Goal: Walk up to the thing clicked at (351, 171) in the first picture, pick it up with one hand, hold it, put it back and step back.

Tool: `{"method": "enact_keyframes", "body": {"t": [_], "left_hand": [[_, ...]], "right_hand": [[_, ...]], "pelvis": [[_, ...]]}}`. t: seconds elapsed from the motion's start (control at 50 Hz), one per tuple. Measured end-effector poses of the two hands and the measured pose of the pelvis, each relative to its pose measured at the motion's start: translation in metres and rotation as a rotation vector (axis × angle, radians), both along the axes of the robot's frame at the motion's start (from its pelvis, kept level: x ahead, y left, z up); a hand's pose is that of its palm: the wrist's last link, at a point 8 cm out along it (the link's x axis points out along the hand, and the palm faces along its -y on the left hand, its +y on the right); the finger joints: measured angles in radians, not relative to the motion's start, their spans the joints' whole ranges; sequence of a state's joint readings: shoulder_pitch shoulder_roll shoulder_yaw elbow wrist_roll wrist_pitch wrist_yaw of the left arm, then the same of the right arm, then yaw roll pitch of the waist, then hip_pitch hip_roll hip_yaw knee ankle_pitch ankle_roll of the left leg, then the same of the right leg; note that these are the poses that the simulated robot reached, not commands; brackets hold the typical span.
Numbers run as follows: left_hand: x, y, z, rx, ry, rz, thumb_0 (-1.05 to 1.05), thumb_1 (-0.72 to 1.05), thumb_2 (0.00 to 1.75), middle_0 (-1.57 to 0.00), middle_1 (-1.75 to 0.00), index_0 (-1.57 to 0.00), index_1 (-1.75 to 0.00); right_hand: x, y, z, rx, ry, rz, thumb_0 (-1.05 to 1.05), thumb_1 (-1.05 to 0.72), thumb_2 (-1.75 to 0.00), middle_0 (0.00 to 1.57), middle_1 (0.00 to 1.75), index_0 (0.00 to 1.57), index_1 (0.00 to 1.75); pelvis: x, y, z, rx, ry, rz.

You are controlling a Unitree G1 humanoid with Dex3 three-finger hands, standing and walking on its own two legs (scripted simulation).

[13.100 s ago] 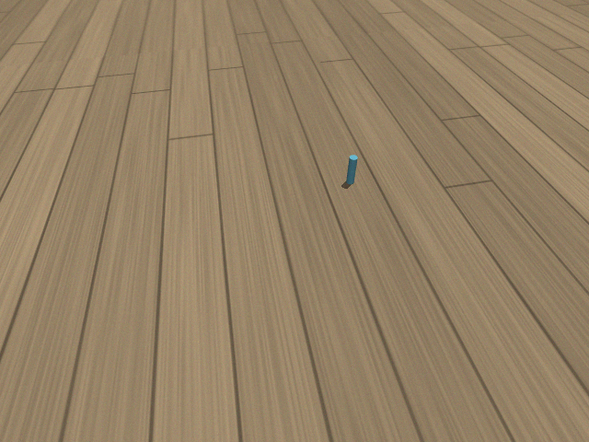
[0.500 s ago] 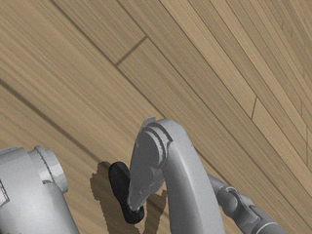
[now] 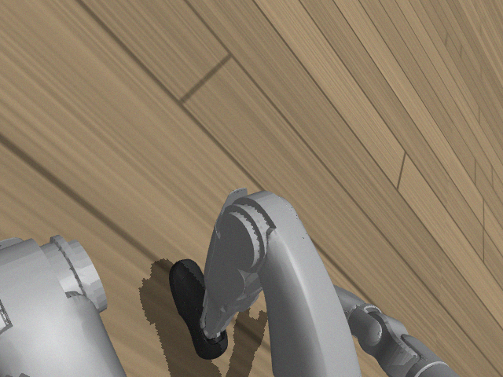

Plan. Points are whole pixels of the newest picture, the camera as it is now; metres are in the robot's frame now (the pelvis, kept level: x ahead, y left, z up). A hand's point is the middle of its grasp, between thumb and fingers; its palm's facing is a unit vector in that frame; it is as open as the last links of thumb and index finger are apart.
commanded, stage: settle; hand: left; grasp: from the side
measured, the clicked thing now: out of the picture +0.43 +0.31 -0.21
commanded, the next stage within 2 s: lift in 1.86 s
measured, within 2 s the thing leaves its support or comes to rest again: leaves its support in 0.22 s
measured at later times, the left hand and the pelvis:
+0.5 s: hand out of the picture +0.42 +0.31 -0.11, palm faces +0.30 -0.95 -0.02, open 5.2 cm; pelvis +0.00 +0.00 +0.01, yaw +2 degrees
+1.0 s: hand out of the picture +0.41 +0.32 -0.01, palm faces +0.31 -0.95 -0.07, open 5.2 cm; pelvis +0.02 -0.01 +0.04, yaw +8 degrees
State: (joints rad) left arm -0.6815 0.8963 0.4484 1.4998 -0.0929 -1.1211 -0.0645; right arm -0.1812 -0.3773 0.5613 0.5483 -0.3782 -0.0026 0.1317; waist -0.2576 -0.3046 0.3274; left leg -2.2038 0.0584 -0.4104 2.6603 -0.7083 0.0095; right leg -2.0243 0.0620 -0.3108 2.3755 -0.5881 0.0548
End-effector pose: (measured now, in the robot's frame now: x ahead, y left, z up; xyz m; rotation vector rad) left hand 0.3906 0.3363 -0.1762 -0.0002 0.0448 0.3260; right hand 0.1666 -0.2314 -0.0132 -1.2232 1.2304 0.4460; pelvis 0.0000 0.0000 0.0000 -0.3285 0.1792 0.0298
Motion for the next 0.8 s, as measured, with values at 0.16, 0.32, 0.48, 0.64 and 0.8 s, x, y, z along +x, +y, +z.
{"method": "enact_keyframes", "body": {"t": [0.16,0.32,0.48,0.64,0.8], "left_hand": [[0.0,0.001,0.001,-0.009,-0.011,0.008,0.06,0.23,1.09,-1.04,-1.15,-1.0,-1.16],[0.001,0.008,0.024,0.018,-0.063,-0.008,0.06,0.21,1.13,-1.05,-1.15,-1.02,-1.15],[-0.004,0.02,0.064,0.036,-0.076,-0.018,0.06,0.2,1.14,-1.06,-1.14,-1.02,-1.15],[-0.013,0.027,0.107,0.047,-0.082,-0.017,0.06,0.21,1.13,-1.06,-1.13,-1.02,-1.15],[-0.016,0.028,0.137,0.071,-0.047,-0.038,0.06,0.2,1.14,-1.07,-1.13,-1.02,-1.15]], "right_hand": [[0.003,-0.001,0.001,-0.006,-0.003,-0.007,0.0,-0.89,-0.89,0.21,0.3,0.21,0.29],[0.006,-0.003,-0.003,0.017,-0.02,-0.045,0.0,-0.89,-0.9,0.21,0.3,0.21,0.29],[0.014,-0.003,-0.006,0.096,-0.076,-0.116,0.0,-0.89,-0.89,0.21,0.3,0.21,0.29],[0.025,-0.003,-0.011,0.191,-0.133,-0.197,0.0,-0.89,-0.89,0.21,0.3,0.21,0.3],[0.029,-0.005,-0.02,0.253,-0.141,-0.309,0.0,-0.88,-0.89,0.21,0.3,0.21,0.29]], "pelvis": [[0.0,0.0,0.001,0.0,0.003,0.003],[0.0,-0.001,0.003,0.014,0.021,0.013],[0.002,-0.003,0.009,0.036,0.071,0.027],[0.005,-0.006,0.017,0.063,0.136,0.047],[0.011,-0.008,0.027,0.088,0.215,0.065]]}}
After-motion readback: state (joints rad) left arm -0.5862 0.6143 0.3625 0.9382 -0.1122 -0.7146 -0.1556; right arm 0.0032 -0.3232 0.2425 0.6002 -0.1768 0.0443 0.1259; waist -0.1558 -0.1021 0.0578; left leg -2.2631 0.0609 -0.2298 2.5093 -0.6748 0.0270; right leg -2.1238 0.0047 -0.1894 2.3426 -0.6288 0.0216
